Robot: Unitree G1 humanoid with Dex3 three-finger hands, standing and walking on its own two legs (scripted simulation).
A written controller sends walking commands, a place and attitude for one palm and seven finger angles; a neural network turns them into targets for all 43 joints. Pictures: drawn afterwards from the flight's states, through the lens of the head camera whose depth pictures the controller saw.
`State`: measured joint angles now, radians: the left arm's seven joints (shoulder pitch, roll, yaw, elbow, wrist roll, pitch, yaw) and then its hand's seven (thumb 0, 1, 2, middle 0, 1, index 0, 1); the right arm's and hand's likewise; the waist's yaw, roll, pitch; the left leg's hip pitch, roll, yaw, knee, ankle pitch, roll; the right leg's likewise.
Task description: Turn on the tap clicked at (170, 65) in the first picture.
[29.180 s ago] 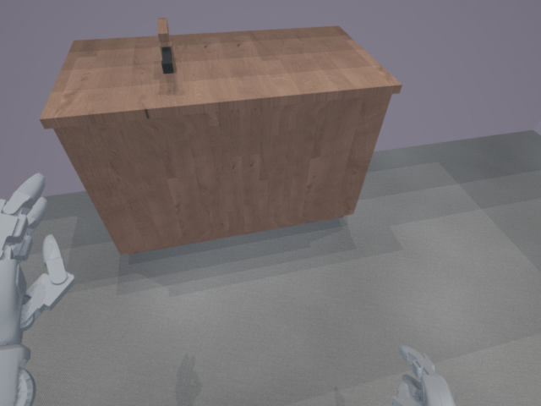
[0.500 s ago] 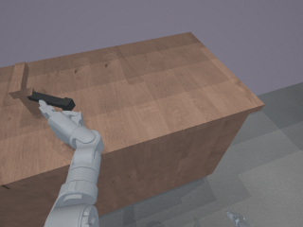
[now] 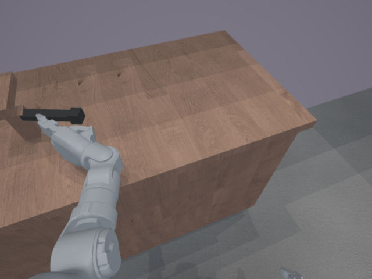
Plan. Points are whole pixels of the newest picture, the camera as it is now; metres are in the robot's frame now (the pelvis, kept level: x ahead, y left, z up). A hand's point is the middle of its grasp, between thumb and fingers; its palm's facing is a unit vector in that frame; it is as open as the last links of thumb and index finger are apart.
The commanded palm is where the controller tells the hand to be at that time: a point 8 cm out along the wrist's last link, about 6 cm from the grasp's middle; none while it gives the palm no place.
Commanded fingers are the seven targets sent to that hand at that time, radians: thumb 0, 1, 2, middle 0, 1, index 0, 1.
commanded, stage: push the lever round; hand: left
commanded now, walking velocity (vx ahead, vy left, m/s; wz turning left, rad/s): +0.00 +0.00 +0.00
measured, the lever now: (76, 115) +0.46 +0.26 +0.09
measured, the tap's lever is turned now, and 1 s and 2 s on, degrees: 66 80 80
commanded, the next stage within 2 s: lift the hand up off the lever in 0.14 s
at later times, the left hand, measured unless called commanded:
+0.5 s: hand (89, 121) +0.45 +0.22 +0.09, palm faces +0.85 -0.51 -0.10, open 7.8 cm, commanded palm +0.39 +0.24 +0.10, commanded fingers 0.00 0.90 0.90 -0.15 -0.15 -0.15 -0.15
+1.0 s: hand (80, 121) +0.43 +0.24 +0.11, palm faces +0.85 -0.52 -0.09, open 7.8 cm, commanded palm +0.38 +0.24 +0.12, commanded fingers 0.00 0.90 0.90 -0.15 -0.15 -0.15 -0.15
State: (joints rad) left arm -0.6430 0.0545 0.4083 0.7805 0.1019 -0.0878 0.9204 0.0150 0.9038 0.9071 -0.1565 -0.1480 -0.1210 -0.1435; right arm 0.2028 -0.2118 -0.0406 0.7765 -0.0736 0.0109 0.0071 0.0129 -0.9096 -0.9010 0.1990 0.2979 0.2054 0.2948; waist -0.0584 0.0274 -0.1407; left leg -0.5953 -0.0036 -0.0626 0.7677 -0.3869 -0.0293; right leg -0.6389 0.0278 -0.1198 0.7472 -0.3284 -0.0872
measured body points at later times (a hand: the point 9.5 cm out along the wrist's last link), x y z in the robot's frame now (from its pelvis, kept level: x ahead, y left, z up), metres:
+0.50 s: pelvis +0.00 +0.00 +0.00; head +0.05 -0.01 +0.45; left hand +0.40 +0.25 +0.10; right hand +0.06 -0.26 -0.13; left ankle -0.01 +0.14 -0.71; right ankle +0.02 -0.06 -0.71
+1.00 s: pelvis +0.02 +0.01 +0.01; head +0.04 +0.00 +0.46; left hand +0.38 +0.26 +0.11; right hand +0.13 -0.23 -0.12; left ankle -0.01 +0.14 -0.71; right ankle +0.02 -0.06 -0.71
